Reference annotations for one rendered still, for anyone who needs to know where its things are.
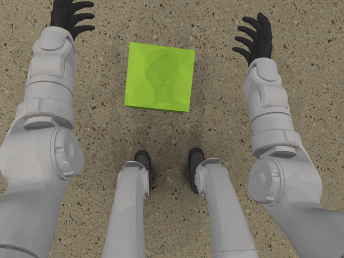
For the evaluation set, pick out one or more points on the left robot forearm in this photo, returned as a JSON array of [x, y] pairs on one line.
[[49, 87]]

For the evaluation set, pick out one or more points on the robot right hand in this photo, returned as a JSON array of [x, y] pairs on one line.
[[261, 46]]

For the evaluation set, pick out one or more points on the right robot forearm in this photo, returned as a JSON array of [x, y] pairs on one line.
[[269, 113]]

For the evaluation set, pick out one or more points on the robot left upper arm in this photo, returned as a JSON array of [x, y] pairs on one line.
[[37, 165]]

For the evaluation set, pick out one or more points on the robot left hand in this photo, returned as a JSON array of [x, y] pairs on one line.
[[63, 16]]

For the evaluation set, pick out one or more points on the carton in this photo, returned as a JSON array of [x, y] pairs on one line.
[[159, 78]]

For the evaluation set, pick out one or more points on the robot left foot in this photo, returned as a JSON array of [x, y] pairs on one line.
[[143, 157]]

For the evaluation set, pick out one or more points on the right robot shin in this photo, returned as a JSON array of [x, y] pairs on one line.
[[208, 161]]

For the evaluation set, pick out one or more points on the robot right upper arm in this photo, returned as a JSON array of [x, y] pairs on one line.
[[290, 192]]

